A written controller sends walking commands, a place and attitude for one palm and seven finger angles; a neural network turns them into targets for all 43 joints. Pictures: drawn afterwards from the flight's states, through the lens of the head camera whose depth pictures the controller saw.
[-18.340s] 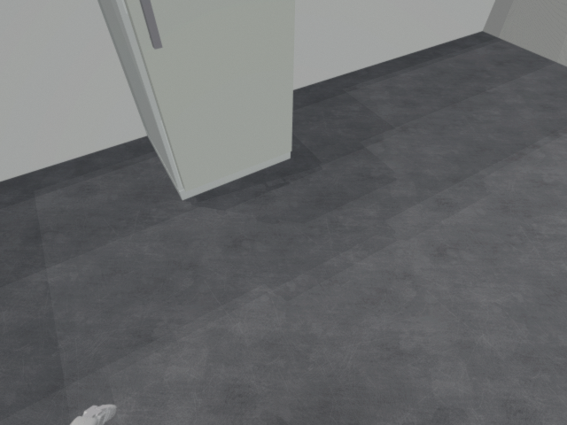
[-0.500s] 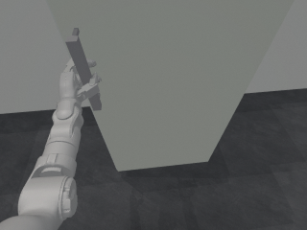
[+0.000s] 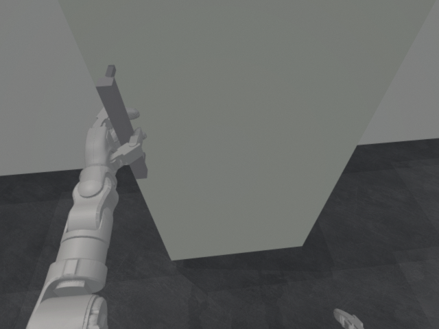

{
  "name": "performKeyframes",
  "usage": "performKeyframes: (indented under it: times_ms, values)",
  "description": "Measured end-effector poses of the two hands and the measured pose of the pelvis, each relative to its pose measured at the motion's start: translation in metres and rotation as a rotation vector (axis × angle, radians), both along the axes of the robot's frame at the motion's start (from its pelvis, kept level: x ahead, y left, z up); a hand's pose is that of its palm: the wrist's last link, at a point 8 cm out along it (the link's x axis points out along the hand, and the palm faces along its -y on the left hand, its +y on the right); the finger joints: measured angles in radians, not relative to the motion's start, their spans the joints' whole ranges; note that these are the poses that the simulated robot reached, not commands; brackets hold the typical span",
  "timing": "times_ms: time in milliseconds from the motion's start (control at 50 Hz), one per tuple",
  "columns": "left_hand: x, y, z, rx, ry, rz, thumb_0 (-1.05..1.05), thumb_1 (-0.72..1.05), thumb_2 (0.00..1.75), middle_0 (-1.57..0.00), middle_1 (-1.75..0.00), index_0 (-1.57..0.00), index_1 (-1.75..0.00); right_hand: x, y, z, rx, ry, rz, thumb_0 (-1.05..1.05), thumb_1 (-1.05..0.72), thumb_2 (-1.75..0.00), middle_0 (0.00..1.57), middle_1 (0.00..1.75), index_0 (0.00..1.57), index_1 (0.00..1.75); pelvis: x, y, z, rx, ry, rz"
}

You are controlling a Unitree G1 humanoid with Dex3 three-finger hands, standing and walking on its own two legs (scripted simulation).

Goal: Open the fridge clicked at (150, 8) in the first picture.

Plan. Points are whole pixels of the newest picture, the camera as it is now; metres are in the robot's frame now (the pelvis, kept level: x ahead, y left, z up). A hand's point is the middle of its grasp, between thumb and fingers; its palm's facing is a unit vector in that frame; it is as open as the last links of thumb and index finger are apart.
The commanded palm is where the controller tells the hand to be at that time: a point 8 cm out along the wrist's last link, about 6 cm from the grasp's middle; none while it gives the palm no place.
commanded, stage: pull the door a little, standing still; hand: left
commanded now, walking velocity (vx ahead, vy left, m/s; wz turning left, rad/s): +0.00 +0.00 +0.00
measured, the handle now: (128, 128) +0.46 +0.19 +0.12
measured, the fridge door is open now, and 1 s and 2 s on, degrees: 0 22 66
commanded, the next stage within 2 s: walk backward, drawing the door open in 0.18 s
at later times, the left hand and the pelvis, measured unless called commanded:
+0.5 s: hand (135, 186) +0.32 +0.14 +0.13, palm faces +0.12 -0.96 -0.24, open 6.7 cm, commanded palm +0.28 +0.19 +0.12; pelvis +0.07 +0.00 +0.03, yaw -6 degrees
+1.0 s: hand (170, 247) +0.22 +0.08 +0.12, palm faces +0.46 -0.84 -0.28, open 6.8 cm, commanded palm +0.17 +0.11 +0.12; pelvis +0.03 -0.16 +0.00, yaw +16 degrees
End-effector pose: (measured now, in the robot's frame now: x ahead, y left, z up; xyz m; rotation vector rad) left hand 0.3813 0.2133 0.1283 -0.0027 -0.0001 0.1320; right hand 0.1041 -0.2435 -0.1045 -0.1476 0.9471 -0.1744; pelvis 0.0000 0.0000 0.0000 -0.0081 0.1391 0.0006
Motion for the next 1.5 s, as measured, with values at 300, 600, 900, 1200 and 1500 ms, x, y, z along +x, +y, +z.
performKeyframes:
  times_ms: [300,600,900,1200,1500]
  values:
    - [-0.056,-0.012,0.003,0.025,-0.002,-0.047,0.02,0.73,0.74,-0.22,-1.33,-0.2,-1.34,0.055,0.001,0.027,0.032,-0.127,-0.056,0.01,-0.91,-0.9,0.2,0.3,0.2,0.3,0.05,0.002,0.013,0.0,-0.023,-0.127]
    - [-0.099,-0.027,0.016,0.318,0.094,0.072,-0.08,0.57,0.75,-0.35,-1.3,-0.27,-1.39,0.133,-0.002,0.032,0.082,-0.253,0.033,0.01,-0.91,-0.9,0.2,0.3,0.2,0.3,0.077,-0.027,0.017,0.082,-0.151,-0.067]
    - [-0.17,-0.073,0.002,0.314,-0.046,0.258,-0.1,0.6,0.76,-0.39,-1.36,-0.22,-1.38,0.115,-0.064,-0.001,0.018,-0.188,0.164,0.01,-0.91,-0.9,0.2,0.3,0.2,0.3,0.037,-0.109,-0.013,0.045,-0.2,0.178]
    - [-0.263,-0.16,0.004,0.308,0.015,0.53,-0.08,0.6,0.78,-0.38,-1.34,-0.23,-1.39,0.131,-0.16,-0.005,-0.031,-0.109,0.443,0.01,-0.91,-0.9,0.2,0.3,0.2,0.3,0.018,-0.242,-0.001,0.052,-0.13,0.453]
    - [-0.335,-0.264,0.004,0.328,0.062,0.773,-0.08,0.61,0.78,-0.39,-1.33,-0.21,-1.37,0.17,-0.214,0.02,0.049,-0.212,0.727,0.01,-0.9,-0.9,0.2,0.3,0.21,0.3,0.018,-0.383,0.003,0.035,-0.195,0.674]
